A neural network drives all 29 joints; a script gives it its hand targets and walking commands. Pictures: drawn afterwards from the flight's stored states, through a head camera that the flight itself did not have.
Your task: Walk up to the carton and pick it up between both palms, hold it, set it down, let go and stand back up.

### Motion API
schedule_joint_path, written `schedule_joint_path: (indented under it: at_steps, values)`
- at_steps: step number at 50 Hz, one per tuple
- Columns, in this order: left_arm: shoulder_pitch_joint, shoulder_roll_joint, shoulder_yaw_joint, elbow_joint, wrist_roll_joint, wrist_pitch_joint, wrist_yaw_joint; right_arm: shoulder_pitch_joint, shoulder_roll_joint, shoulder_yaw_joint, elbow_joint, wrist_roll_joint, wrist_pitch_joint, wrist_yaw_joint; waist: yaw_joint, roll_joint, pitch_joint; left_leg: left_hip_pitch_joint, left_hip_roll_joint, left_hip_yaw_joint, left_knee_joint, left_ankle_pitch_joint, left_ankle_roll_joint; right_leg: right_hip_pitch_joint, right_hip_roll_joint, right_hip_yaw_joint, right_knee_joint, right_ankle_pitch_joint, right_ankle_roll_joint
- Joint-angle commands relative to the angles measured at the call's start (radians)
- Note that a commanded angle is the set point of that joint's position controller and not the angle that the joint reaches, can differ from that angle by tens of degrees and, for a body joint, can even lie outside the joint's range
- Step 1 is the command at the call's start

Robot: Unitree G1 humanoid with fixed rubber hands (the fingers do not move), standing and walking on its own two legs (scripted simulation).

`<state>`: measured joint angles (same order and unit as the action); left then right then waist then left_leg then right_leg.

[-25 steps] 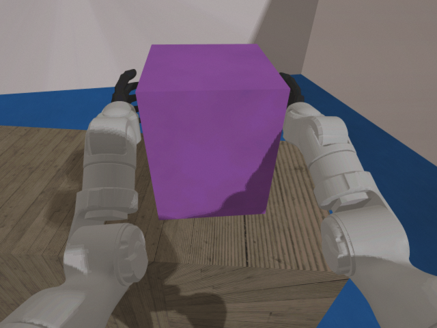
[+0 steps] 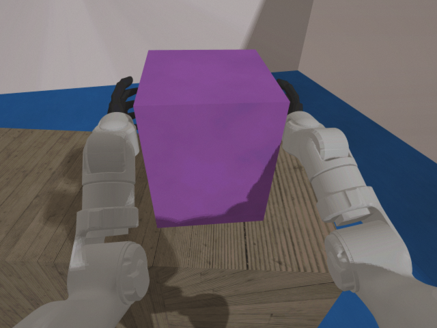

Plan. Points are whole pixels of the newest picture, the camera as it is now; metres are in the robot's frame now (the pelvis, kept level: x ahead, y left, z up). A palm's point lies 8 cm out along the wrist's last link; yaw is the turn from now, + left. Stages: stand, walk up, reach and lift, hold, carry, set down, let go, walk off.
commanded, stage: hold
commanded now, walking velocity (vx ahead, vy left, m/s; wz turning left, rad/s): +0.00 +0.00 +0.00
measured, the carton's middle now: (207, 137) +0.39 +0.01 +0.20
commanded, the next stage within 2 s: none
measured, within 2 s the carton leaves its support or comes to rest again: neither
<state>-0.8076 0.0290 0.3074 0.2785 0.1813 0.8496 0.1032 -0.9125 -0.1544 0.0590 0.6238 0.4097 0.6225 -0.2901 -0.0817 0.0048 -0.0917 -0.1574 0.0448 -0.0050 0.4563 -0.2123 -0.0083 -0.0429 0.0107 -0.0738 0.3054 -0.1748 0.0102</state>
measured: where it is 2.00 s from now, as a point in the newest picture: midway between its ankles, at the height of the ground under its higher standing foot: outside the picture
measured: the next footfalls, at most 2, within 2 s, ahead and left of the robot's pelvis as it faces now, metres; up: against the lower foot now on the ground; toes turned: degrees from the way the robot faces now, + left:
none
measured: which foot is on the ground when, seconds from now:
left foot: down 0.00-1.00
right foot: down 0.00-1.00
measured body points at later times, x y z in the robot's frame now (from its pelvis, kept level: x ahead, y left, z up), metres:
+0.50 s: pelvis -0.01 +0.00 +0.00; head -0.08 +0.02 +0.44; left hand +0.38 +0.16 +0.26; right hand +0.38 -0.14 +0.26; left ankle +0.03 +0.12 -0.74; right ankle +0.00 -0.13 -0.74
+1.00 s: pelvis -0.01 +0.00 +0.00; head -0.09 +0.02 +0.44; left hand +0.37 +0.16 +0.25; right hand +0.37 -0.14 +0.26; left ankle +0.03 +0.12 -0.74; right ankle +0.00 -0.13 -0.74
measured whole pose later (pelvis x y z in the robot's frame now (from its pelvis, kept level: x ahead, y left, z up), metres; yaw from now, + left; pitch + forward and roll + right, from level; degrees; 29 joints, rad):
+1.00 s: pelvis -0.01 +0.00 +0.00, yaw +0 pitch -6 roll -2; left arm -0.81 0.02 0.33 0.30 0.19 0.87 0.10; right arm -0.93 -0.14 0.04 0.66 0.40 0.64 -0.29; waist -0.08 -0.02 -0.11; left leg -0.16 0.05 -0.01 0.46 -0.20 -0.01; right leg -0.05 0.02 -0.07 0.32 -0.17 0.00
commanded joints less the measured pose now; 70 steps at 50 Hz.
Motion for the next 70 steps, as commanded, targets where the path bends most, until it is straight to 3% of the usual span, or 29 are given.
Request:
schedule_joint_path:
  at_steps: [1, 20, 33, 34, 35, 36, 38, 40, 44, 46, 49, 51, 53, 56, 59, 61, 63, 66, 67, 69, 70]
  values:
    - [-0.874, -0.628, -0.505, -0.196, -0.198, -0.082, -0.175, -0.993, 0.717, 0.255, -0.479, 0.146, -0.071, 0.117, -0.006, 0.071, -0.536, 0.234, -0.085, -0.029, -0.026, 0.394, -0.060, 0.053, 0.090, 0.052, -0.020, 0.292, 0.042]
    - [-0.927, -0.631, -0.466, -0.102, -0.197, -0.095, -0.185, -1.032, 0.730, 0.209, -0.378, 0.118, -0.073, 0.130, 0.000, 0.061, -0.505, 0.183, -0.084, -0.019, -0.059, 0.280, -0.045, 0.024, 0.080, 0.059, -0.038, 0.194, 0.037]
    - [-0.953, -0.637, -0.461, -0.081, -0.214, -0.112, -0.175, -1.051, 0.733, 0.199, -0.361, 0.122, -0.081, 0.134, 0.001, 0.067, -0.540, 0.178, -0.084, -0.023, -0.057, 0.268, -0.042, 0.012, 0.078, 0.060, -0.040, 0.176, 0.037]
    - [-0.888, -0.676, -0.512, -0.180, -0.234, -0.111, -0.166, -1.026, 0.754, 0.272, -0.468, 0.157, -0.088, 0.128, -0.018, 0.057, -0.652, 0.228, -0.083, -0.039, -0.024, 0.395, -0.046, 0.092, 0.093, 0.059, -0.011, 0.319, 0.034]
    - [-0.878, -0.652, -0.496, -0.173, -0.227, -0.104, -0.167, -0.994, 0.740, 0.265, -0.473, 0.162, -0.076, 0.116, -0.024, 0.052, -0.630, 0.233, -0.088, -0.039, -0.016, 0.410, -0.046, 0.103, 0.090, 0.063, -0.004, 0.359, 0.041]
    - [-0.870, -0.634, -0.466, -0.124, -0.202, -0.092, -0.169, -1.011, 0.710, 0.246, -0.457, 0.154, -0.066, 0.111, -0.023, 0.062, -0.568, 0.207, -0.088, -0.038, -0.025, 0.374, -0.048, 0.093, 0.086, 0.059, -0.010, 0.332, 0.043]
    - [-0.867, -0.608, -0.441, -0.097, -0.184, -0.084, -0.171, -0.993, 0.712, 0.224, -0.409, 0.132, -0.054, 0.112, -0.011, 0.024, -0.496, 0.166, -0.090, -0.030, -0.052, 0.272, -0.036, 0.053, 0.082, 0.057, -0.029, 0.226, 0.047]
    - [-0.881, -0.634, -0.469, -0.122, -0.189, -0.079, -0.173, -0.994, 0.718, 0.215, -0.397, 0.126, -0.059, 0.123, -0.017, 0.057, -0.488, 0.166, -0.082, -0.031, -0.063, 0.261, -0.035, 0.019, 0.079, 0.061, -0.032, 0.191, 0.038]
    - [-0.906, -0.651, -0.519, -0.224, -0.220, -0.082, -0.161, -1.011, 0.735, 0.253, -0.492, 0.170, -0.062, 0.120, -0.022, 0.102, -0.583, 0.231, -0.085, -0.040, -0.013, 0.394, -0.057, 0.055, 0.092, 0.056, -0.007, 0.312, 0.034]
    - [-0.909, -0.635, -0.496, -0.195, -0.209, -0.079, -0.158, -1.018, 0.739, 0.249, -0.454, 0.160, -0.055, 0.125, -0.002, 0.083, -0.523, 0.185, -0.085, -0.038, -0.031, 0.329, -0.047, 0.035, 0.089, 0.055, -0.017, 0.249, 0.039]
    - [-0.897, -0.629, -0.473, -0.123, -0.186, -0.068, -0.161, -1.001, 0.725, 0.216, -0.390, 0.122, -0.051, 0.133, -0.004, 0.067, -0.453, 0.152, -0.080, -0.030, -0.068, 0.232, -0.035, 0.001, 0.079, 0.054, -0.035, 0.144, 0.038]
    - [-0.914, -0.653, -0.506, -0.171, -0.209, -0.073, -0.158, -1.020, 0.737, 0.230, -0.426, 0.136, -0.061, 0.136, -0.008, 0.088, -0.512, 0.166, -0.081, -0.033, -0.054, 0.280, -0.038, 0.024, 0.086, 0.057, -0.024, 0.183, 0.033]
    - [-0.916, -0.639, -0.471, -0.116, -0.196, -0.073, -0.161, -1.041, 0.741, 0.204, -0.400, 0.118, -0.057, 0.134, -0.007, 0.071, -0.489, 0.136, -0.084, -0.028, -0.062, 0.230, -0.029, 0.013, 0.078, 0.059, -0.030, 0.152, 0.038]
    - [-0.940, -0.654, -0.474, -0.091, -0.197, -0.079, -0.166, -1.050, 0.721, 0.181, -0.382, 0.106, -0.061, 0.137, -0.018, 0.099, -0.494, 0.140, -0.082, -0.033, -0.074, 0.188, -0.034, -0.001, 0.083, 0.056, -0.035, 0.109, 0.030]
    - [-0.953, -0.652, -0.469, -0.079, -0.201, -0.089, -0.166, -1.058, 0.738, 0.182, -0.369, 0.105, -0.064, 0.144, -0.015, 0.068, -0.503, 0.143, -0.079, -0.030, -0.076, 0.178, -0.030, -0.007, 0.080, 0.057, -0.036, 0.095, 0.032]
    - [-0.948, -0.646, -0.457, -0.063, -0.194, -0.091, -0.164, -1.044, 0.734, 0.180, -0.336, 0.095, -0.063, 0.143, -0.016, 0.079, -0.497, 0.136, -0.080, -0.029, -0.076, 0.175, -0.030, -0.007, 0.076, 0.062, -0.037, 0.096, 0.033]
    - [-0.968, -0.641, -0.428, 0.006, -0.188, -0.093, -0.169, -1.053, 0.723, 0.145, -0.268, 0.071, -0.058, 0.147, -0.021, 0.067, -0.435, 0.103, -0.079, -0.030, -0.099, 0.091, -0.024, -0.024, 0.074, 0.057, -0.051, 0.018, 0.025]
    - [-0.971, -0.638, -0.428, -0.025, -0.188, -0.101, -0.169, -1.048, 0.728, 0.157, -0.284, 0.090, -0.065, 0.150, -0.016, 0.078, -0.487, 0.109, -0.078, -0.033, -0.086, 0.157, -0.024, 0.005, 0.074, 0.065, -0.036, 0.081, 0.028]
    - [-0.976, -0.665, -0.463, -0.074, -0.209, -0.106, -0.166, -1.072, 0.742, 0.187, -0.344, 0.118, -0.075, 0.147, -0.016, 0.094, -0.556, 0.134, -0.078, -0.034, -0.067, 0.224, -0.035, 0.033, 0.078, 0.061, -0.022, 0.142, 0.026]
    - [-0.974, -0.663, -0.453, -0.051, -0.211, -0.107, -0.161, -1.100, 0.739, 0.187, -0.373, 0.122, -0.076, 0.143, -0.015, 0.086, -0.570, 0.146, -0.080, -0.034, -0.055, 0.236, -0.038, 0.032, 0.085, 0.054, -0.023, 0.150, 0.030]
    - [-0.945, -0.652, -0.427, 0.002, -0.193, -0.103, -0.161, -1.073, 0.712, 0.170, -0.329, 0.108, -0.068, 0.142, -0.024, 0.088, -0.512, 0.139, -0.081, -0.033, -0.064, 0.206, -0.037, 0.007, 0.081, 0.058, -0.036, 0.125, 0.029]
